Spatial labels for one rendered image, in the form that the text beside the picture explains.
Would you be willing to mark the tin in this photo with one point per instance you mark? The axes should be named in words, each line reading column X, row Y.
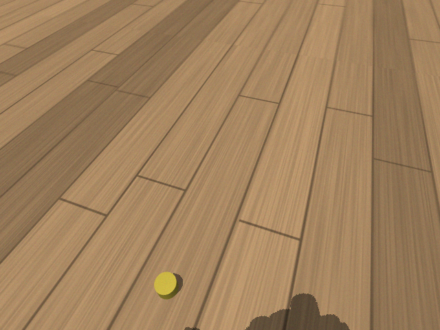
column 166, row 285

